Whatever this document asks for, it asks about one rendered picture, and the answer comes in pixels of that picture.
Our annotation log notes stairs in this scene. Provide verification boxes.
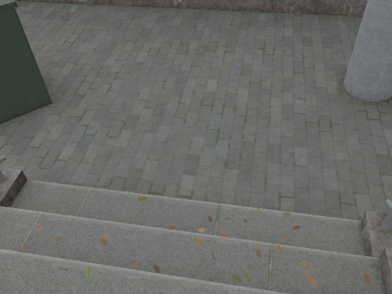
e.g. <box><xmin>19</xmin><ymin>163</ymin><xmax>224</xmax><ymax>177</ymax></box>
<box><xmin>0</xmin><ymin>180</ymin><xmax>385</xmax><ymax>294</ymax></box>

